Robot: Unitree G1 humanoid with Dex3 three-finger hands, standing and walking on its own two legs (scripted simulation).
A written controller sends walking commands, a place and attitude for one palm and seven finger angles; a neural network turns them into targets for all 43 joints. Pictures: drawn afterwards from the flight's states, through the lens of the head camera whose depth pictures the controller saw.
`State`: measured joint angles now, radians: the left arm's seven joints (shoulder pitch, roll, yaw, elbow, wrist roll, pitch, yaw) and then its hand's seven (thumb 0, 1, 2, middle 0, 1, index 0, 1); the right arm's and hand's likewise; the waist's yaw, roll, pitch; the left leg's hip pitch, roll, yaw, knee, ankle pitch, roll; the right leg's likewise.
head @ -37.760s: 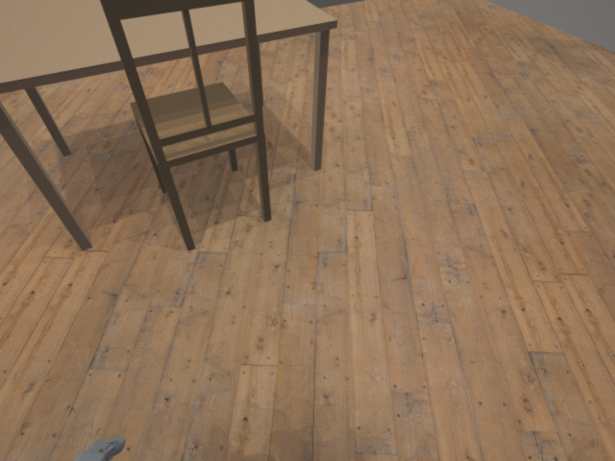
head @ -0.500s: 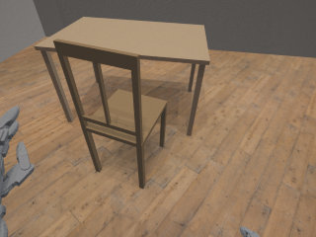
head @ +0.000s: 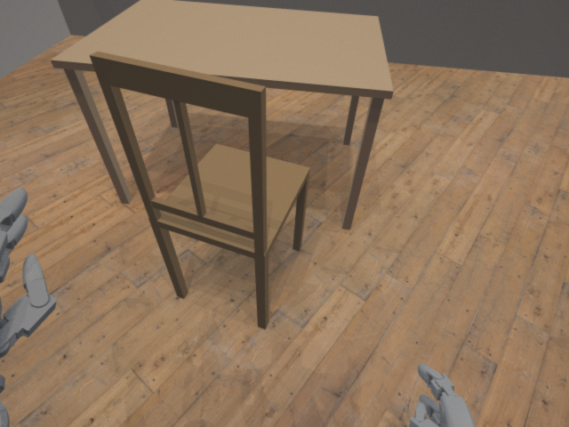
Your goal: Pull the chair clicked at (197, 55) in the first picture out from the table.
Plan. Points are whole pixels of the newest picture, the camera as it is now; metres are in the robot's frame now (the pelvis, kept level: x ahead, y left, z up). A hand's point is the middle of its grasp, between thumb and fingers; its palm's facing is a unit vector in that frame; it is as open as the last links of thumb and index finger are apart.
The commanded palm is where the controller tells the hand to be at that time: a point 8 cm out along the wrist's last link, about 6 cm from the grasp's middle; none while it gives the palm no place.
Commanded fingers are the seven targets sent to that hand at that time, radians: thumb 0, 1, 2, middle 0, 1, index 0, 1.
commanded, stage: stop stepping back and stand still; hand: left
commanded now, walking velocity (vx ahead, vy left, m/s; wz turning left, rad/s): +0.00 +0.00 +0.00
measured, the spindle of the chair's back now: (192, 164) +0.69 +0.27 -0.05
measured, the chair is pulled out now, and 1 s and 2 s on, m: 0.31 0.31 0.31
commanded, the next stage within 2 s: let the arm hang, fingers relaxed in 0.32 s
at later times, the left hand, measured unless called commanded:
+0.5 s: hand (71, 320) +0.22 +0.28 +0.07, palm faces +0.27 -0.84 -0.48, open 7.4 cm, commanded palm none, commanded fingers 0.00 0.90 0.90 -0.20 -0.30 -0.20 -0.30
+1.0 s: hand out of the picture -0.07 +0.21 -0.17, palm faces +0.01 -0.97 -0.22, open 7.3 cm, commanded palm none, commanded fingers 0.00 0.90 0.90 -0.20 -0.30 -0.20 -0.30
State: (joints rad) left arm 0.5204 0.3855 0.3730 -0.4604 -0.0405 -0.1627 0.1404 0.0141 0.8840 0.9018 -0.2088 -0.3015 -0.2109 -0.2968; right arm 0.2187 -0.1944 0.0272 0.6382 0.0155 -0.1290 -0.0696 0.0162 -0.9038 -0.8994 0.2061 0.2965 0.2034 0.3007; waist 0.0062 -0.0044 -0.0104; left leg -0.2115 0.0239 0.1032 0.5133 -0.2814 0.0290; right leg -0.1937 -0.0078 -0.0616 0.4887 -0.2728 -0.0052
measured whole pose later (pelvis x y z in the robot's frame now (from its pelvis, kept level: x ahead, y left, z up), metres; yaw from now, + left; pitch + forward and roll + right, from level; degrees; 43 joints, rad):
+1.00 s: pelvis -0.02 +0.02 +0.01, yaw +1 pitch -2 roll -1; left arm 0.36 0.21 -0.01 1.12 0.02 0.03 0.02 0.00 0.93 0.90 -0.20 -0.30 -0.20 -0.29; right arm 0.33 -0.17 0.00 1.08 -0.02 0.02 -0.02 0.01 -0.91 -0.90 0.20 0.30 0.20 0.30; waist 0.00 0.01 0.05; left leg -0.18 -0.02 0.10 0.41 -0.21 0.06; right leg -0.16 -0.04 -0.06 0.40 -0.20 0.02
